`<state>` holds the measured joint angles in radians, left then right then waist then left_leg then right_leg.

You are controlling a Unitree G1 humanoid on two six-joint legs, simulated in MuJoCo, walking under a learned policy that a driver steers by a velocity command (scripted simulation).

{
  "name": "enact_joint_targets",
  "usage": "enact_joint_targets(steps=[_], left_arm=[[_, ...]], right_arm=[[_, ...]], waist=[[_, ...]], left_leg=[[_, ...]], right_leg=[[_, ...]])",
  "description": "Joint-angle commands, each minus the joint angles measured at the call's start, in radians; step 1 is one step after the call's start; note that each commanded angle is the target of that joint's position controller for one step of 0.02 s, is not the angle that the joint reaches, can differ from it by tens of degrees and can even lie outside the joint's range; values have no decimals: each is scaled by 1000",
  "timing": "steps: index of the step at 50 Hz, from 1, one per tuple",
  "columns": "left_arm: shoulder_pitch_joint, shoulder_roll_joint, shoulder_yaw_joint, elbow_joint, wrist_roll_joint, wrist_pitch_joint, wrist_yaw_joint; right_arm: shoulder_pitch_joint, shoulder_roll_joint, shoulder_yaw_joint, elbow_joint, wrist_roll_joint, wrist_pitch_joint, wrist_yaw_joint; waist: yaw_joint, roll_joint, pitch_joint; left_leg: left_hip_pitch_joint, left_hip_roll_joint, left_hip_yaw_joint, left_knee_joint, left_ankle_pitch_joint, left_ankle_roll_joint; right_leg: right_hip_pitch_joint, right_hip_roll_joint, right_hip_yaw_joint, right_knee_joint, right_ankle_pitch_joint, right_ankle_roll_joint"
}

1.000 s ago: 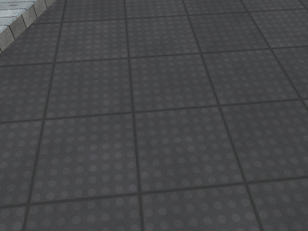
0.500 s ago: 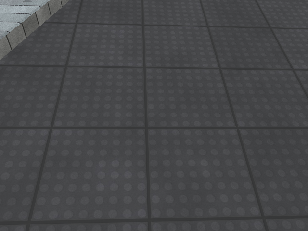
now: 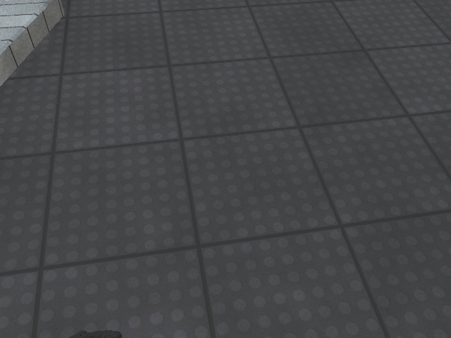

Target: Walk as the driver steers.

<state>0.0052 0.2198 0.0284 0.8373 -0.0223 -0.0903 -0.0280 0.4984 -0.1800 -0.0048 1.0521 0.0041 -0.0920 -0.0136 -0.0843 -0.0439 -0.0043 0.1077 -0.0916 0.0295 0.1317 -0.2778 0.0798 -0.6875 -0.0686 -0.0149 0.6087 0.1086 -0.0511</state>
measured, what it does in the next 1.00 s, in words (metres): walks ahead: right foot, then left foot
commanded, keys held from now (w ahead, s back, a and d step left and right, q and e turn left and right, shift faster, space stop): w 0.44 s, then no key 0.56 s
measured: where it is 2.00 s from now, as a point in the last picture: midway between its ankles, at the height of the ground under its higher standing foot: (206, 310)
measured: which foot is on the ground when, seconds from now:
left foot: down 0.00-0.14, up 0.16-0.60, down 0.62-1.00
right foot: up 0.00-0.10, down 0.12-0.64, up 0.66-0.96, down 0.98-1.00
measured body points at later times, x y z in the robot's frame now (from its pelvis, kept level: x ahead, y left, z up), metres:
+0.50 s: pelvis +0.29 -0.02 +0.01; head +0.31 -0.02 +0.46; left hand +0.27 +0.24 -0.14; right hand +0.47 -0.26 -0.10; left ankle +0.47 +0.15 -0.68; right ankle +0.23 -0.11 -0.74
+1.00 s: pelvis +0.43 +0.04 -0.01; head +0.44 +0.03 +0.44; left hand +0.50 +0.29 -0.15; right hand +0.53 -0.21 -0.14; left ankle +0.50 +0.12 -0.74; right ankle +0.44 -0.11 -0.74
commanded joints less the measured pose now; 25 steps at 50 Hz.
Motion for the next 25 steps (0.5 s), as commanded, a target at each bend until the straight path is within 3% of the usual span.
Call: enact_joint_targets(steps=[1, 3, 4, 5, 6, 7, 8, 9, 10, 11, 12, 13, 14, 15, 16, 19, 22, 25], left_arm=[[-198, 43, 0, -116, -5, -29, -21], [-169, 62, 7, -119, -4, -37, -28], [-111, 87, 19, -107, -3, -38, -25], [14, 126, 38, -75, -4, -39, -19], [219, 175, 62, -17, -4, -36, -10], [432, 261, 81, 28, 16, -26, 5], [446, 248, 77, 42, 25, -21, 2], [379, 167, 56, 45, 16, -17, 2], [281, 122, 43, 25, 15, -18, 5], [202, 99, 32, 18, 17, -26, -5], [164, 61, 19, 15, 24, -34, -12], [160, 72, 21, 27, 32, -36, -16], [179, 58, 17, 42, 28, -39, -21], [195, 78, 21, 56, 25, -39, -18], [205, 94, 24, 66, 26, -40, -12], [262, 140, 35, 84, 25, -33, 10], [316, 159, 38, 98, 14, -23, 23], [367, 164, 36, 125, 12, -10, 26]], right_arm=[[86, -148, -33, -6, 0, 8, -8], [55, -171, -40, -19, -5, 13, -8], [43, -185, -45, -24, -9, 16, -8], [22, -194, -47, -32, -14, 23, -5], [-29, -199, -45, -53, -18, 24, 0], [-46, -167, -29, -86, -32, 13, 6], [108, -20, 6, -61, -5, -12, 25], [34, -135, -19, -68, 17, -42, 30], [-91, -182, -33, -115, 47, -53, 29], [-149, -171, -34, -133, 43, -51, 20], [-171, -177, -50, -137, 25, -38, 8], [-126, -140, -46, -137, 20, -23, 7], [-111, -118, -45, -132, 14, -12, 5], [-99, -98, -44, -136, 16, -2, 4], [-132, -106, -47, -149, 15, 4, 0], [-278, -118, -49, -204, 0, 7, -2], [-402, -101, -42, -237, 2, 0, 5], [-490, -97, -37, -258, 3, -5, 15]], waist=[[1, 103, 133], [41, 129, 93], [75, 160, 41], [140, 186, -37], [238, 192, -148], [290, 51, -314], [191, -230, -455], [213, -109, -340], [183, -66, -177], [134, 56, -82], [99, 88, -43], [63, 32, -34], [55, 26, -15], [38, 2, -7], [37, 6, 14], [71, 15, 42], [112, 6, 47], [143, -7, 58]], left_leg=[[50, 315, -107, 32, 543, 75], [73, 322, -93, 117, 798, 72], [87, 322, -93, 190, 981, 67], [79, 304, -80, 332, 1129, 56], [-67, 272, -66, 548, 1100, 31], [-332, 183, -30, 888, 658, 6], [-712, -3, -98, 1248, -221, -49], [-812, 62, -210, 1334, -229, -14], [-840, 115, -172, 1312, -146, -4], [-798, 166, -136, 1243, -69, -9], [-748, 197, -125, 1177, -22, -10], [-687, 217, -129, 1146, -6, -19], [-660, 228, -122, 1109, -5, -23], [-662, 234, -111, 1069, 0, -34], [-683, 245, -103, 1028, 22, -45], [-776, 258, -85, 838, 176, -73], [-749, 227, -56, 615, 331, -70], [-682, 172, -20, 478, 380, -73]], right_leg=[[-91, 21, -20, -79, -48, -22], [18, 62, -52, -101, -122, -52], [115, 94, -72, -96, -158, -69], [272, 127, -90, -111, -171, -94], [572, 91, -41, -115, -112, -137], [919, -136, 232, -89, -123, -209], [1216, -366, 752, -226, -264, -394], [1100, -312, 728, -299, -333, -336], [922, -272, 530, -328, -282, -281], [739, -232, 406, -376, -168, -249], [629, -181, 316, -407, -115, -215], [553, -170, 274, -437, -98, -222], [504, -143, 230, -449, -36, -215], [478, -142, 204, -469, -45, -222], [450, -132, 179, -488, -51, -220], [468, -126, 139, -505, -29, -211], [501, -97, 90, -502, -50, -170], [541, -90, 51, -436, 96, -144]])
